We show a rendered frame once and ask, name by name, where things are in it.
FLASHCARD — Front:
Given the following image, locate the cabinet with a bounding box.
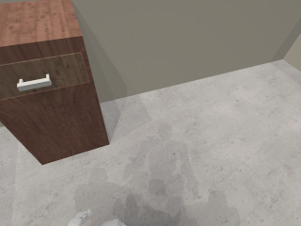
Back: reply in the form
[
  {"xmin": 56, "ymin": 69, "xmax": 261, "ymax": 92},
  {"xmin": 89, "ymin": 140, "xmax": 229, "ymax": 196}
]
[{"xmin": 0, "ymin": 0, "xmax": 110, "ymax": 165}]

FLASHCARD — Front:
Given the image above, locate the robot left hand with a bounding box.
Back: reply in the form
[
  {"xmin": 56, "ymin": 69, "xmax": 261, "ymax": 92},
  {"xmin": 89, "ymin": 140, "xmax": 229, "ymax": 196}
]
[{"xmin": 67, "ymin": 210, "xmax": 92, "ymax": 226}]

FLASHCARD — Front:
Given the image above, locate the handle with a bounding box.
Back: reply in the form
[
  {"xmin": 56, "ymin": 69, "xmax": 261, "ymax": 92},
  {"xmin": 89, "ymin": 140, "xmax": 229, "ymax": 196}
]
[{"xmin": 17, "ymin": 73, "xmax": 52, "ymax": 91}]

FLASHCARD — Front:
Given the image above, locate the drawer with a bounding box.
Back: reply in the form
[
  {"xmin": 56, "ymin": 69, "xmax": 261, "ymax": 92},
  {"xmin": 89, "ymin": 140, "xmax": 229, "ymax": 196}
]
[{"xmin": 0, "ymin": 52, "xmax": 88, "ymax": 100}]

